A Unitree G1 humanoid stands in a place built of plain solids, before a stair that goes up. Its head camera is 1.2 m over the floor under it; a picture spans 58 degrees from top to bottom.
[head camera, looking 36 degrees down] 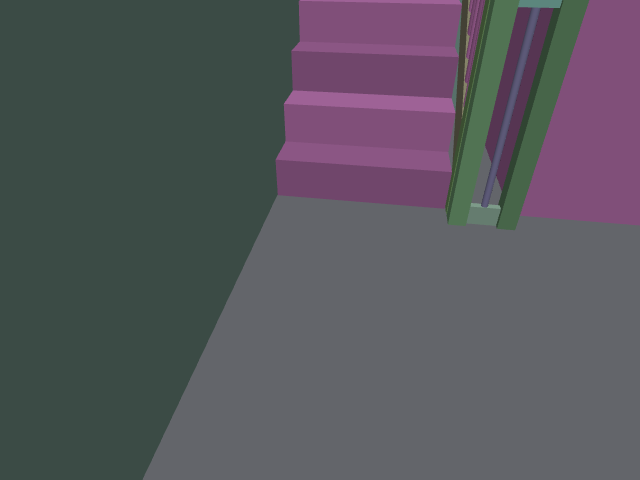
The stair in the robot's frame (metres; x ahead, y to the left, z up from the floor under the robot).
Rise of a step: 0.21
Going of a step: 0.24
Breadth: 0.90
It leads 9 degrees to the right of straight ahead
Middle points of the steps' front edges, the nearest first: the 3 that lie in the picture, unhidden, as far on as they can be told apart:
2.00 -0.21 0.21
2.24 -0.25 0.43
2.47 -0.29 0.64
